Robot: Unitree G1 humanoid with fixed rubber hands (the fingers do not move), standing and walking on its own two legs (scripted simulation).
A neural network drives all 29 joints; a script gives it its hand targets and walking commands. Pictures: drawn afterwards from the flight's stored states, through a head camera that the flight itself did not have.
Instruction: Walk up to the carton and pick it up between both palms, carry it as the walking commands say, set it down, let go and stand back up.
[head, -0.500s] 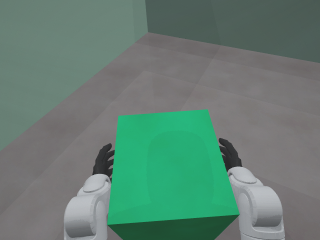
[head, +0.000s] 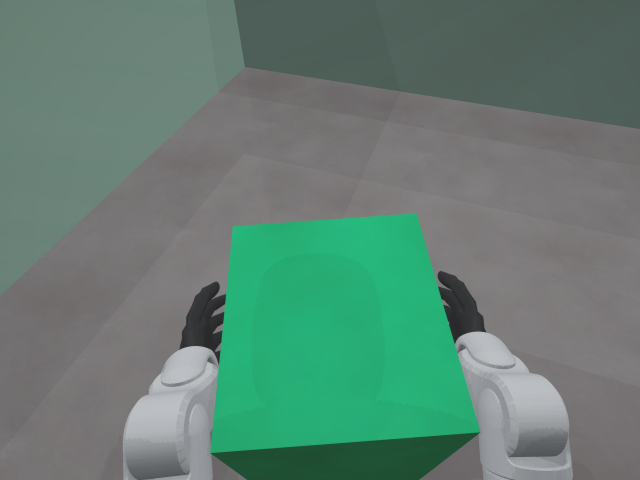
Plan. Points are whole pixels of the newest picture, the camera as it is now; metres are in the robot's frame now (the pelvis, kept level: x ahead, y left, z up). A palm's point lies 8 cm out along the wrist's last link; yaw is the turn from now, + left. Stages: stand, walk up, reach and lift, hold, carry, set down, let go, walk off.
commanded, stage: carry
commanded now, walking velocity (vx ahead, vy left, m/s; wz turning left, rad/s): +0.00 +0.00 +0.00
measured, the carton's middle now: (334, 369) +0.24 +0.00 +0.03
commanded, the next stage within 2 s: none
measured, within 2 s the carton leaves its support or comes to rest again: neither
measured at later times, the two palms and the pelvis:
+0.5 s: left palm (220, 259) +0.38 +0.15 +0.07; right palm (429, 242) +0.39 -0.13 +0.08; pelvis +0.13 -0.01 +0.00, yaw +1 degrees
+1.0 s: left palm (214, 247) +0.44 +0.18 +0.02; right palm (397, 232) +0.45 -0.11 +0.03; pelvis +0.19 +0.03 -0.01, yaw +0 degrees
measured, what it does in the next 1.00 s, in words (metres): walks ahead: right foot, then left foot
